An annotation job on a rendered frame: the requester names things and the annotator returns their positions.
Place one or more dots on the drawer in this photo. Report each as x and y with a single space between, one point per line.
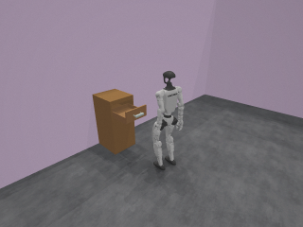
125 113

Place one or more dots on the handle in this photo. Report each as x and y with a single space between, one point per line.
140 114

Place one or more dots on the left robot foot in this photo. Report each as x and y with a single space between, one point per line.
162 167

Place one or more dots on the right robot hand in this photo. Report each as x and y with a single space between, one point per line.
179 123

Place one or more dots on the cabinet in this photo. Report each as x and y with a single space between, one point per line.
113 134

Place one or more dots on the left robot upper arm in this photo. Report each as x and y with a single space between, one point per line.
160 101

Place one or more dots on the right robot thigh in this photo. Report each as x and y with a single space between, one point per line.
169 130

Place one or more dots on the left robot forearm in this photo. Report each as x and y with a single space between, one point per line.
159 120

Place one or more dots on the right robot forearm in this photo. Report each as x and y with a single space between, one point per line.
181 112

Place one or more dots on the left robot hand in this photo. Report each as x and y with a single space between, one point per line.
156 134

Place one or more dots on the right robot upper arm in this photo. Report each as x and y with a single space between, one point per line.
180 102

